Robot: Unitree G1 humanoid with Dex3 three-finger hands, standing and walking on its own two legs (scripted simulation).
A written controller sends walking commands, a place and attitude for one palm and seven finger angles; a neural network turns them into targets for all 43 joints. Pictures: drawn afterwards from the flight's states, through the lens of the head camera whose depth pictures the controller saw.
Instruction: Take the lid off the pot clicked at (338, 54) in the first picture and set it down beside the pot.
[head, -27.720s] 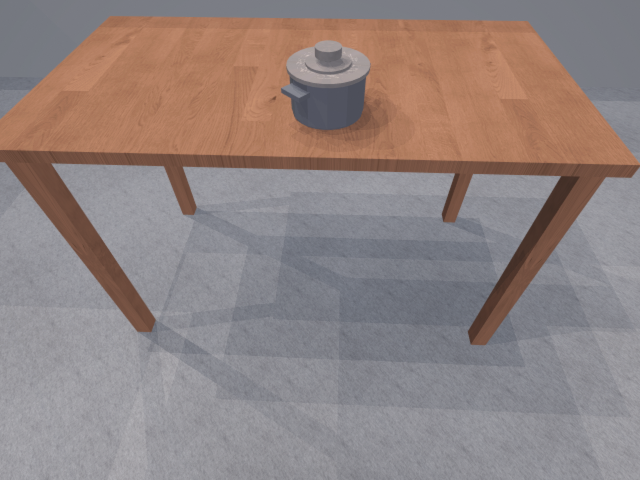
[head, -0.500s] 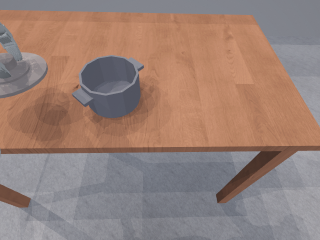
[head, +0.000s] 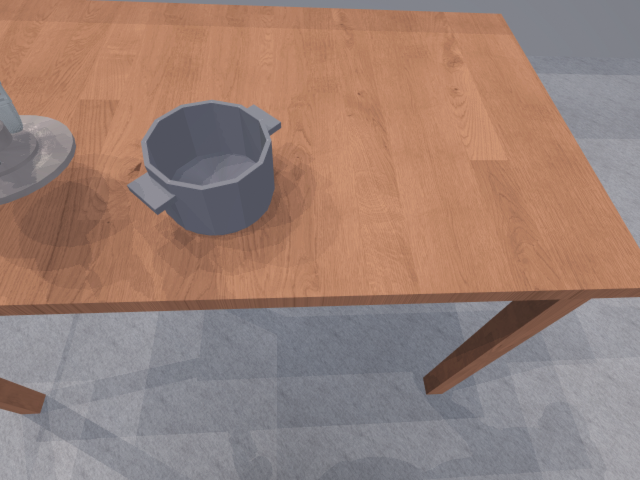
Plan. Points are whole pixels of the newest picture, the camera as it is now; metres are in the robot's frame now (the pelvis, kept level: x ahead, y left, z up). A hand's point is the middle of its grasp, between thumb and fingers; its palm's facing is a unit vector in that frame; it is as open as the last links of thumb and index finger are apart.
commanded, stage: lower the lid onto the table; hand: left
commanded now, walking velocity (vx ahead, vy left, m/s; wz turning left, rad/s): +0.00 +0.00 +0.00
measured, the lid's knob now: out of the picture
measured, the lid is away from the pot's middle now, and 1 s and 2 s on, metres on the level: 0.24 0.23 0.24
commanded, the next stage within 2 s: open the fingers wide in 1.30 s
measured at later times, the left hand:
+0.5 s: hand out of the picture +0.45 +0.34 +0.14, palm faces -0.47 -0.23 -0.85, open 8.1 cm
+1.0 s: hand (3, 178) +0.46 +0.33 +0.11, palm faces -0.50 -0.22 -0.84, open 8.1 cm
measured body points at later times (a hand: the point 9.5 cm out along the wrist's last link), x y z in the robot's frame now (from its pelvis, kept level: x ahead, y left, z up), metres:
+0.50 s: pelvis -0.01 +0.00 -0.01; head +0.07 +0.02 +0.44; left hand +0.47 +0.35 +0.19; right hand -0.01 -0.28 -0.12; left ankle +0.00 +0.09 -0.73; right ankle -0.04 -0.15 -0.73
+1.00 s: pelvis -0.01 +0.01 -0.01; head +0.07 +0.03 +0.43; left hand +0.48 +0.34 +0.16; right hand -0.03 -0.28 -0.12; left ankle +0.00 +0.09 -0.73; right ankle -0.04 -0.15 -0.73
